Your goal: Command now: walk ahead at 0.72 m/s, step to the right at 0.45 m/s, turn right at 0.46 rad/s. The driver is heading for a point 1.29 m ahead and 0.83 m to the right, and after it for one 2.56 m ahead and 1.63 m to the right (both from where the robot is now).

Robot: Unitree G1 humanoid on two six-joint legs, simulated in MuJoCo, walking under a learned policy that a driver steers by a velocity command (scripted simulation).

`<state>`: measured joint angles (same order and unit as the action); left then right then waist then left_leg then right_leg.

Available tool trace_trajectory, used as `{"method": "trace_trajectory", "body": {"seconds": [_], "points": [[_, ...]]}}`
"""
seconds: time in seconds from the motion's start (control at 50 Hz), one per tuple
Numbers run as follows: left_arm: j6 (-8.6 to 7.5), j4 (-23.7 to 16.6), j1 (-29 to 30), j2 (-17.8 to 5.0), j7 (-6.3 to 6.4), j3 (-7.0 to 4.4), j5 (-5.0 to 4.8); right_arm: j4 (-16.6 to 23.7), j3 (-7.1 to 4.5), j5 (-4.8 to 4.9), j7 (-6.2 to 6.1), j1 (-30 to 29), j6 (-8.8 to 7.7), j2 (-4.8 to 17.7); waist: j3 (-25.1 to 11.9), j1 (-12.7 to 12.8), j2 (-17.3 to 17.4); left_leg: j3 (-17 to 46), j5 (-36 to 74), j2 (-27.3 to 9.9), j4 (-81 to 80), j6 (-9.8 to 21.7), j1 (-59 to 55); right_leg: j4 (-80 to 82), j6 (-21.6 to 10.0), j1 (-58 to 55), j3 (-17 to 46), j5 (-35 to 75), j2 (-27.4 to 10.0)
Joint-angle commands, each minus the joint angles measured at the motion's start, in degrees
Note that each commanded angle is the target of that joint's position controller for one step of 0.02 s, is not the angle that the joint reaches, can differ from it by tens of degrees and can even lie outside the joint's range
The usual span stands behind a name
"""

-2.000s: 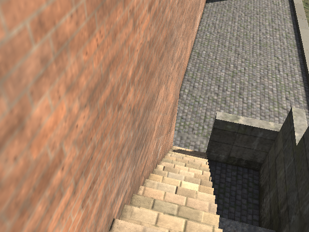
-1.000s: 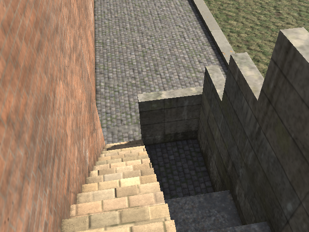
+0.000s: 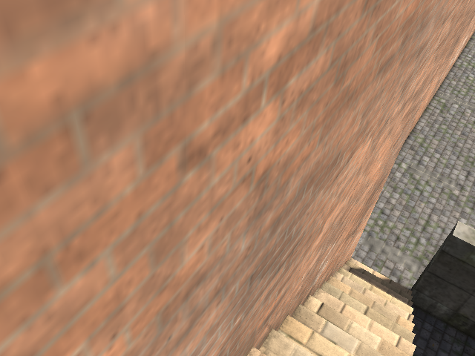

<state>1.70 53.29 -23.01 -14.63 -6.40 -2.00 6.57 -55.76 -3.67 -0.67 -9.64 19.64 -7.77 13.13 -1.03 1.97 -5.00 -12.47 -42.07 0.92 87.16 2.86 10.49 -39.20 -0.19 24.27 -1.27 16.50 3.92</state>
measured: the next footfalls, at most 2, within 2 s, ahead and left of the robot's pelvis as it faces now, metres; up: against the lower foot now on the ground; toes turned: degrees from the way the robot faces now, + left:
right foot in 0.02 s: +0.09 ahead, -0.06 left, -0.22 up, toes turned +0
left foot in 0.36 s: +0.35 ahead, +0.12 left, -0.44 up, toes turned -12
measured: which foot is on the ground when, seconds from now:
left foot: down 0.00-0.02, up 0.04-0.34, down 0.36-0.80, up 0.82-1.00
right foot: up 0.00-0.00, down 0.02-0.36, up 0.38-0.76, down 0.78-1.00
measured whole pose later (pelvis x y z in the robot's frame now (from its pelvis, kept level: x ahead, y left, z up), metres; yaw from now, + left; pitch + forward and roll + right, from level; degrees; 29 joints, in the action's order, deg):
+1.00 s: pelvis +0.45 -0.28 -0.56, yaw -50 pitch +3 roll +0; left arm -2.0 56.7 -25.1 -11.3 0.4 -1.0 1.2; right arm -49.6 -2.2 -2.1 -2.9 4.4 -4.5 12.7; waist 3.9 4.3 5.3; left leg 4.7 -4.8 -4.6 77.5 -2.3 47.2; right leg -63.4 -2.6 25.3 8.3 -40.2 7.3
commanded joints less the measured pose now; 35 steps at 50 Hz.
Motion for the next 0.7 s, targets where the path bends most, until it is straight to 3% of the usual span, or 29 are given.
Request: {"method": "trace_trajectory", "body": {"seconds": [0.02,0.04,0.06,0.08,0.1,0.12,0.16,0.18,0.2,0.22,0.24,0.26,0.3,0.32,0.34,0.36,0.38,0.4,0.42,0.44,0.46,0.48,0.5,0.54,0.56,0.6,0.66,0.68,0.7], "points": [[-0.05,5.4,-28.0,-12.1,-0.47,-5.31,-4.8,8.5,-3.97,0.4,1.81,-21.1,1.63,13.4,8.1,21.0,-8.6,-1.5,47.8,-0.3,42.7,-3.7,32.6,21.7,-12.6,-30.6,-2.1,21.0,-2.0],[0.14,1.9,-18.5,-12.0,0.18,-4.61,-9.7,11.9,-2.56,-0.54,1.81,-18.8,2.51,7.9,13.8,12.1,-14.2,-1.9,-9.4,10.8,47.6,-6.1,54.8,14.8,-17.9,-38.7,13.6,65.1,-6.7],[-0.5,0.8,-15.4,-19.1,2.23,-5.33,-7.27,17.1,-0.73,-1.23,1.39,-17.1,1.97,6.8,9.5,7.5,-7.7,12.5,-5.4,6.9,33.3,-5.7,58.5,10.7,-25.1,-45.4,37.7,58.8,-16.4],[-0.8,-0.1,-11.0,-16.9,3.61,-4.72,-5.71,16.2,-0.01,-0.53,1.79,-17.0,0.95,4.9,9.5,6.1,2.6,19.8,-3.3,0.5,26.1,-4.2,52.9,12.4,-28.7,-33.9,46.4,39.1,-19.7],[-1.18,-1.1,-8.0,-13.3,4.84,-3.72,-5.23,15.2,-0.39,-0.97,2.08,-20.3,0.23,5.3,11.9,5.0,10.7,22.4,-8.4,-2.1,19.9,-3.1,47.3,11.2,-27.8,-22.5,46.9,33.3,-18.6],[-1.69,-1.5,-6.8,-11.5,6.45,-3.03,-2.58,15.8,-2.58,-1.82,2.15,-26.2,-0.62,11.6,11.4,6.7,17.7,22.0,-2.7,-4.4,5.4,-4.8,50.1,6.5,-19.3,-20.9,39.5,12.3,-13.5],[0.06,-7.0,6.1,-9.8,7.18,-2.2,-4.45,18.2,-0.79,0.72,2.17,-25.4,0.87,7.8,6.9,0.8,17.7,15.0,21.6,-2.5,-46.6,-6.3,7.0,12.6,-7.0,10.3,28.3,-6.3,-3.7],[0.27,-5.6,5.1,-10.8,6.52,-2.82,-3.9,11.6,0.19,1.57,3.83,-16.9,1.98,2.5,1.6,0.0,13.2,16.2,42.6,-3.8,-38.5,-6.4,-16.4,4.2,-2.7,22.2,26.5,-20.7,-2.0],[-1.27,-5.9,8.1,-10.0,6.61,-2.88,-3.15,8.4,-0.58,2.65,3.94,-7.3,1.18,4.7,-3.2,-4.7,11.4,22.7,60.0,-7.9,-43.3,-5.1,-22.5,-9.8,-1.6,21.7,22.6,-34.2,0.0],[-1.61,-7.4,8.4,-9.9,6.6,-3.52,-4.46,7.3,-0.3,2.42,4.2,-5.9,0.74,5.5,-3.3,-5.1,11.2,25.5,70.1,-11.3,-62.0,-4.0,-17.8,-14.4,0.1,11.3,19.5,-46.0,1.9],[-1.11,-6.9,4.3,-9.5,6.35,-3.34,-4.53,7.0,-0.35,0.62,3.86,-9.4,1.26,6.6,-0.1,-2.1,10.7,18.6,78.3,-8.8,-76.1,-6.4,-9.8,-17.8,-1.1,-0.1,13.4,-51.6,5.2],[-1.11,-5.9,-5.0,-6.8,4.22,-2.01,-6.62,10.0,0.15,-0.93,4.3,-22.5,1.18,7.1,3.6,7.8,11.4,12.4,71.8,-4.9,-73.6,-8.3,-7.3,-11.2,-1.8,0.1,13.3,-48.5,4.4],[0.72,-4.9,-5.4,-7.3,4.75,-2.06,-4.38,10.3,-0.08,-2.34,4.44,-24.0,1.55,4.1,9.8,8.6,9.1,16.7,69.7,-9.1,-81.3,-7.2,-7.7,-21.1,-5.6,-2.1,18.8,-36.1,4.2],[1.12,-4.2,-4.5,-7.4,5.36,-2.17,-5.55,8.9,0.14,-1.59,4.98,-18.8,1.29,4.6,9.4,6.8,9.3,20.0,77.5,-14.1,-86.4,-7.3,-14.9,-31.5,-6.7,4.4,17.8,-53.7,6.7],[1.82,-5.8,-1.8,-8.3,5.51,-2.26,-5.47,6.5,-0.63,-0.39,5.42,-13.1,1.27,5.9,4.4,4.1,7.1,20.0,82.2,-17.1,-81.6,-7.8,-21.0,-38.4,-7.8,6.0,15.8,-58.9,6.0],[2.12,-12.4,8.8,-11.9,5.33,-2.98,-7.72,7.9,-0.57,0.1,5.34,-8.8,3.22,8.9,0.7,0.0,0.3,26.1,106.5,-25.2,-72.5,-8.7,-31.8,-48.6,-5.3,12.6,18.3,-57.0,9.2],[2.03,-17.0,11.1,-8.7,6.07,-1.71,-8.1,7.9,-1.7,1.76,7.23,-2.9,2.83,14.6,-6.8,-2.2,3.5,26.7,141.9,-33.8,-53.9,-7.0,-40.9,-58.8,-3.6,17.0,18.7,-63.1,8.4],[1.78,-14.0,1.7,-5.7,5.49,-0.71,-6.31,7.3,-2.32,0.9,7.92,2.0,2.64,14.5,-14.0,-1.0,12.6,32.8,152.5,-42.5,-41.0,0.8,-51.2,-68.6,-1.2,28.6,18.3,-63.6,5.5],[2.12,-11.1,-1.6,-8.4,4.45,-1.04,-4.76,8.2,-2.75,2.6,8.22,3.4,3.1,13.7,-16.4,-1.1,9.3,30.7,142.8,-39.8,-42.6,-0.4,-48.2,-70.3,-1.5,27.4,18.5,-59.8,3.3],[1.82,-11.4,1.9,-10.3,4.12,-1.32,-1.47,9.2,-2.79,3.44,8.31,3.0,2.93,13.0,-13.7,-2.5,8.6,28.2,124.1,-37.5,-46.5,-1.4,-40.7,-68.5,-1.0,26.6,19.1,-52.2,1.4],[2.56,-12.6,5.3,-7.9,3.58,-1.59,-1.39,9.3,-3.31,3.44,7.98,-0.2,2.59,13.7,-11.6,-1.6,14.3,29.3,108.9,-37.5,-50.8,-1.0,-32.5,-65.4,0.8,26.5,18.2,-41.8,-1.2],[3.83,-12.7,6.1,-8.0,2.17,-1.36,-1.61,9.9,-2.93,4.9,8.15,-1.3,2.5,13.0,-4.0,0.3,10.9,20.8,101.9,-32.5,-58.7,-4.5,-20.5,-52.0,3.3,20.5,17.9,-30.9,-2.3],[4.25,-13.6,5.1,-6.1,1.36,-1.0,-2.84,9.4,-4.01,5.31,8.6,-3.8,1.82,16.0,0.1,3.7,9.5,14.9,100.7,-29.9,-63.4,-8.5,-7.1,-40.6,6.0,8.4,17.7,-23.9,-1.5],[4.42,-13.2,1.3,-0.8,1.78,0.45,-4.49,9.5,-4.28,3.77,8.36,-6.7,0.86,17.7,4.9,7.8,18.1,8.5,103.3,-29.3,-60.7,-8.5,1.9,-28.7,7.2,-0.5,14.5,-23.6,-2.8],[3.41,-10.2,2.1,0.1,3.69,-0.07,-3.62,7.9,-3.81,6.07,8.19,-4.5,0.06,14.4,4.8,6.3,22.7,4.0,81.2,-25.2,-56.8,-6.8,3.5,-29.1,3.8,0.3,6.9,-18.4,-5.4],[0.76,-8.1,5.0,2.2,4.77,-0.02,-4.23,7.0,-2.32,7.54,7.61,1.2,-1.3,7.8,3.1,4.8,18.0,-2.2,46.4,-19.7,-52.9,-11.6,2.6,-10.8,-0.1,-1.2,7.7,7.9,-6.5],[-1.87,-7.2,6.1,6.2,3.09,1.21,-4.08,6.7,-1.25,8.19,5.74,4.0,-1.01,3.2,6.3,4.4,15.1,-11.0,25.4,-14.4,-43.1,-11.5,14.5,1.9,-2.0,-11.6,0.3,29.9,-3.0],[-1.5,-7.3,7.5,8.0,3.09,1.73,-4.34,5.7,-1.59,7.54,4.65,5.4,0.63,4.5,7.7,2.5,18.0,-10.5,26.4,-16.4,-41.7,-10.7,9.6,5.9,-2.7,-7.8,0.6,26.2,-4.0],[-1.21,-7.4,9.7,8.2,3.16,1.76,-2.73,4.7,-1.72,7.37,3.81,8.0,1.54,4.4,8.2,0.5,18.4,-9.6,28.8,-19.9,-37.9,-9.4,2.9,10.8,-4.3,-2.7,2.6,25.4,-7.3]]}}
